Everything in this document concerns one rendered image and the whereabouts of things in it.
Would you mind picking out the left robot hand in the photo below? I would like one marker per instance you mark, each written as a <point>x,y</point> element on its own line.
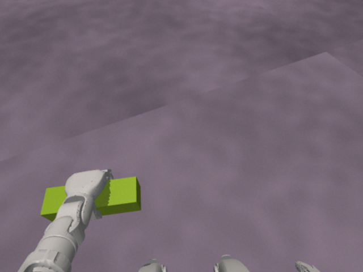
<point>91,183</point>

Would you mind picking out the right robot hand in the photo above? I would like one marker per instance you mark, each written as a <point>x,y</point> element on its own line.
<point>303,267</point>

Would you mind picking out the carton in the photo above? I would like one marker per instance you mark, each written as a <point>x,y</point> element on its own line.
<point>118,196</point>

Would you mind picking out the left robot arm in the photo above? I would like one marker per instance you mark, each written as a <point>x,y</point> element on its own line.
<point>58,246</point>

